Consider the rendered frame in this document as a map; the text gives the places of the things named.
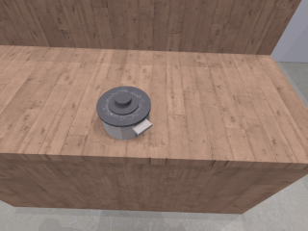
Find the knob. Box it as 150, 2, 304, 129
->
115, 91, 132, 107

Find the table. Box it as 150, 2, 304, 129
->
0, 0, 308, 215

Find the lid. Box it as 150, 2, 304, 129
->
96, 86, 151, 128

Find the pot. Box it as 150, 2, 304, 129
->
101, 114, 153, 140

